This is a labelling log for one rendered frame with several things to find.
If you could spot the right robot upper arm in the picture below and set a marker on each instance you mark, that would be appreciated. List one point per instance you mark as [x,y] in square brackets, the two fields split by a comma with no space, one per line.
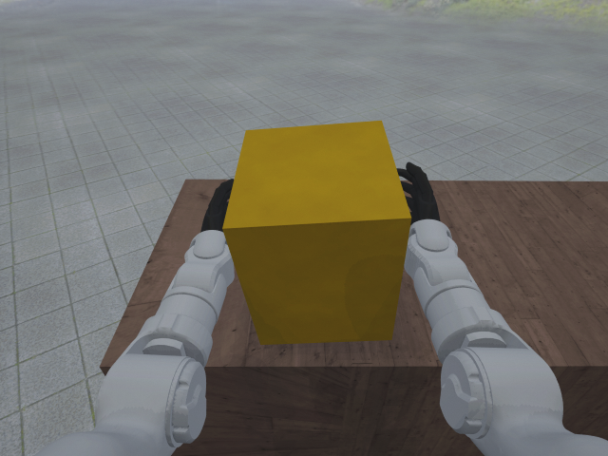
[508,403]

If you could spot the carton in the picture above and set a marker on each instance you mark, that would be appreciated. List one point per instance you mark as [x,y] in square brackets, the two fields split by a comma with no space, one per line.
[317,225]

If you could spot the right robot forearm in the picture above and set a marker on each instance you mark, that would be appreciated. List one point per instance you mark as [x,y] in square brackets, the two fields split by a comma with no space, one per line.
[450,298]

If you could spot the pedestal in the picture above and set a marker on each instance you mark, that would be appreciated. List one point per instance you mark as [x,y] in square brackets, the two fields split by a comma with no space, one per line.
[538,251]

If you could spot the robot left hand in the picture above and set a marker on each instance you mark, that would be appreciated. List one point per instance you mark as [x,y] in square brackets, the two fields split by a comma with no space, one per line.
[215,214]

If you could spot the left robot forearm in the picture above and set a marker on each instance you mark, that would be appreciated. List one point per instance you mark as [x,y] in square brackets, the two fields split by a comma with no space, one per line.
[189,310]

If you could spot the robot right hand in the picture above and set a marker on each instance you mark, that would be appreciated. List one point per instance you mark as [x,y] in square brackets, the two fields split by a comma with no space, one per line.
[423,204]

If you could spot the left robot upper arm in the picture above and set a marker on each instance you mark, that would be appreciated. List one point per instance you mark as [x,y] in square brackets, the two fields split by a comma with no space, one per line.
[149,405]

